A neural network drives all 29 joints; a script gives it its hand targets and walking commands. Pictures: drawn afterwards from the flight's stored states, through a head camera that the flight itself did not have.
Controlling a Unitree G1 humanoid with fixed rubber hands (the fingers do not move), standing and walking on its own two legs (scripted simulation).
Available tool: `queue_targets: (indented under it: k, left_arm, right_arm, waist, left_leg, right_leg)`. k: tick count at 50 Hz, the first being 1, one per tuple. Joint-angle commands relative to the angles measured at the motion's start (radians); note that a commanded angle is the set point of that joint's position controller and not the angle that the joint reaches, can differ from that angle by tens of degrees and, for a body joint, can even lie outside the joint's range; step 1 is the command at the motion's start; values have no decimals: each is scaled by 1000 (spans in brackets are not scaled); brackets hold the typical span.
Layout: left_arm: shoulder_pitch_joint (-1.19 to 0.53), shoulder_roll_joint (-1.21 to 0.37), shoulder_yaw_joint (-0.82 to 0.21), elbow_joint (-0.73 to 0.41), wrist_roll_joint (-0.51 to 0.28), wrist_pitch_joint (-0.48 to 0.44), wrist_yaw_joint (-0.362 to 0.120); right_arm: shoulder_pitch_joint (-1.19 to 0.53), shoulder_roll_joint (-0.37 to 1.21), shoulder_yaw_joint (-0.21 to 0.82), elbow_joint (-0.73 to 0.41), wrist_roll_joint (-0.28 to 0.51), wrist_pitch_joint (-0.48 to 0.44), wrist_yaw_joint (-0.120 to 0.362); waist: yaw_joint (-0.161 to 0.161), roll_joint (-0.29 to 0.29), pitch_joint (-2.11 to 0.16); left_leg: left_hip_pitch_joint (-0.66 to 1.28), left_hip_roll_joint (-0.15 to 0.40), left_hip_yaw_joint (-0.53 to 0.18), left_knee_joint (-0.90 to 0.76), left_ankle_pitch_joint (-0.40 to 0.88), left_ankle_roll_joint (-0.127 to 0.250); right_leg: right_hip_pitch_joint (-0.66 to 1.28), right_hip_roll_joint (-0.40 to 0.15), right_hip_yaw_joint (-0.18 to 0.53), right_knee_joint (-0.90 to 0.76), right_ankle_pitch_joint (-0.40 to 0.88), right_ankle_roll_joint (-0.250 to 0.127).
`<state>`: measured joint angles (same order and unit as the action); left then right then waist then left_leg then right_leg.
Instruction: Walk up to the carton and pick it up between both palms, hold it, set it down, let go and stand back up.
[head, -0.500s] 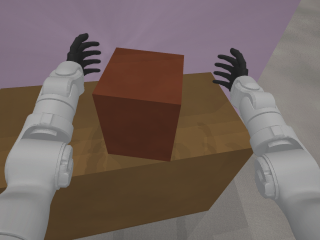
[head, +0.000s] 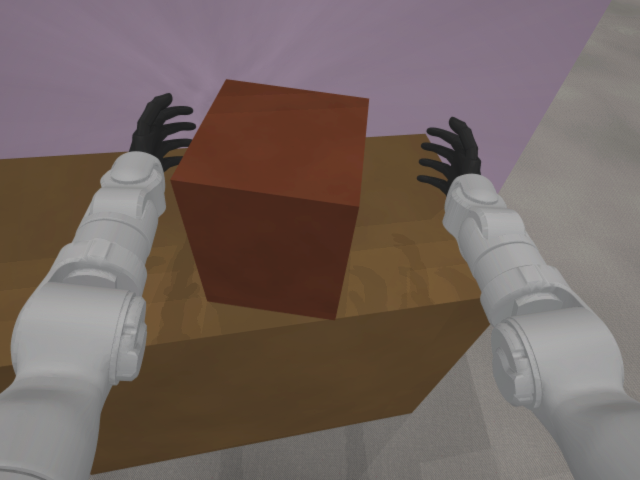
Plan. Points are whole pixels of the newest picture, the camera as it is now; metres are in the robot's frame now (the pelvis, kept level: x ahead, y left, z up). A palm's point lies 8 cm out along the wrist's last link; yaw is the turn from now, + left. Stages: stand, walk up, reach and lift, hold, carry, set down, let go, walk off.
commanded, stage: reach and lift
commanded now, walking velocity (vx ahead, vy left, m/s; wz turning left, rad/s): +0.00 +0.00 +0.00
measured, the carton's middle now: (283, 205) +0.48 +0.04 +0.06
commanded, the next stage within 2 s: none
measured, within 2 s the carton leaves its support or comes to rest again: neither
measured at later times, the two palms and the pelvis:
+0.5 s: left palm (159, 187) +0.46 +0.20 +0.12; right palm (426, 208) +0.43 -0.15 +0.11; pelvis -0.01 +0.00 +0.00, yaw +1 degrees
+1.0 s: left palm (163, 194) +0.44 +0.19 +0.12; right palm (397, 213) +0.42 -0.11 +0.11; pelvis -0.01 +0.03 +0.01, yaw +1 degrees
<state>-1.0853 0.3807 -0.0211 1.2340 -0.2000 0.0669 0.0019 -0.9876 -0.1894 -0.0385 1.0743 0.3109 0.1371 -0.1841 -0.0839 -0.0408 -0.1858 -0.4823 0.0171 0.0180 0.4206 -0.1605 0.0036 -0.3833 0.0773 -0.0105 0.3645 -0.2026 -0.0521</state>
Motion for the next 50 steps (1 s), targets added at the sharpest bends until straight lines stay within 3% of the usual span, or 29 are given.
queue_targets:
  k: [1, 4, 8, 13, 14, 15, 17, 18, 21, 24, 29, 33, 36, 38, 39, 40, 41, 42, 45, 50]
  left_arm:
    - [-494, 78, 24, -147, 21, -84, -4]
    - [-437, 77, 63, -138, 49, -100, -12]
    - [-406, 64, 89, -18, 70, -134, -23]
    - [-458, 55, 68, -41, 58, -222, -7]
    - [-451, 36, 64, -48, 54, -232, -5]
    - [-467, 37, 65, -65, 52, -243, 0]
    - [-483, 7, 60, -53, 54, -255, 2]
    - [-461, 21, 74, -51, 57, -256, -2]
    - [-457, -13, 77, -8, 74, -244, -8]
    - [-463, -38, 82, -22, 94, -236, 0]
    - [-493, -93, 82, -69, 123, -223, 17]
    - [-466, -124, 142, -95, 180, -211, 14]
    - [-492, -219, 167, -111, 236, -187, 5]
    - [-486, -288, 213, -147, 309, -171, -3]
    - [-497, -338, 236, -148, 344, -159, -10]
    - [-498, -397, 261, -177, 389, -155, -24]
    - [-515, -503, 281, -174, 437, -141, -47]
    - [-505, -620, 303, -182, 485, -131, -77]
    - [-449, -762, 358, -236, 598, -104, -108]
    - [-376, -804, 380, -322, 653, -37, -84]
  right_arm:
    - [-456, -156, -48, -158, -46, -73, 1]
    - [-421, -138, -55, -137, -70, -94, 0]
    - [-399, -97, -62, -84, -101, -116, -1]
    - [-410, -81, -78, -81, -125, -174, 12]
    - [-417, -64, -88, -115, -130, -190, 13]
    - [-426, -76, -82, -114, -128, -200, 17]
    - [-435, -48, -90, -113, -144, -210, 18]
    - [-416, -61, -100, -118, -155, -213, 16]
    - [-412, -48, -119, -51, -166, -208, 17]
    - [-429, -39, -167, -70, -203, -215, 13]
    - [-426, -18, -203, -62, -245, -217, 19]
    - [-393, 30, -253, -75, -291, -217, 23]
    - [-406, 114, -305, -104, -379, -220, 35]
    - [-406, 184, -366, -112, -452, -217, 52]
    - [-420, 247, -395, -145, -503, -220, 70]
    - [-415, 324, -423, -168, -562, -222, 87]
    - [-438, 418, -454, -186, -636, -228, 118]
    - [-442, 546, -471, -197, -706, -236, 154]
    - [-422, 658, -528, -206, -859, -279, 255]
    - [-359, 640, -562, -164, -901, -312, 303]
  waist:
    - [-10, 150, -646]
    - [-1, 125, -609]
    - [0, 89, -512]
    - [-3, 138, -604]
    - [-8, 123, -633]
    - [6, 152, -655]
    - [-4, 143, -675]
    - [-1, 117, -670]
    - [-15, 139, -583]
    - [-26, 140, -591]
    - [-16, 176, -622]
    - [-5, 162, -611]
    - [-8, 155, -581]
    - [4, 182, -522]
    - [-5, 173, -533]
    - [6, 169, -531]
    - [-6, 170, -542]
    - [7, 170, -548]
    - [36, 205, -549]
    - [54, 186, -455]
  left_leg:
    - [531, 9, -19, 102, 440, -45]
    - [495, 7, -17, 88, 422, -37]
    - [397, 0, -20, 53, 317, -19]
    - [387, 7, -24, 81, 350, -35]
    - [407, 6, -14, 91, 387, -39]
    - [418, 8, -17, 106, 410, -44]
    - [429, 11, -9, 113, 415, -47]
    - [404, 10, -13, 110, 397, -38]
    - [425, 12, -27, 103, 386, -41]
    - [454, 21, -25, 89, 358, -47]
    - [504, 28, -21, 100, 423, -60]
    - [537, 28, -23, 85, 434, -58]
    - [545, 29, -5, 65, 398, -56]
    - [565, 37, -5, 43, 382, -65]
    - [583, 37, 4, 28, 402, -48]
    - [613, 35, 11, 23, 391, -58]
    - [629, 38, 11, 11, 428, -63]
    - [665, 42, 12, 1, 450, -66]
    - [756, 32, 36, -1, 552, -87]
    - [809, 57, 49, -1, 645, -91]
  right_leg:
    - [20, -56, -16, 20, 565, 95]
    - [37, -62, -1, 18, 558, 106]
    - [71, -81, 14, 19, 520, 115]
    - [26, -83, 7, 34, 478, 97]
    - [23, -77, 4, 40, 498, 98]
    - [9, -78, 2, 45, 504, 94]
    - [-9, -78, -4, 45, 501, 97]
    - [1, -76, 0, 46, 518, 98]
    - [-38, -79, -11, 32, 463, 96]
    - [-74, -70, -13, 4, 402, 84]
    - [-96, -67, -23, -13, 365, 64]
    - [-91, -56, -32, -28, 371, 74]
    - [-73, -59, -36, -49, 309, 66]
    - [-78, -55, -48, -77, 237, 54]
    - [-55, -64, -47, -81, 246, 59]
    - [-47, -60, -58, -89, 254, 58]
    - [-29, -51, -63, -102, 254, 61]
    - [-4, -44, -69, -114, 270, 58]
    - [34, -42, -106, -132, 236, 56]
    - [33, -22, -126, -148, 197, 60]
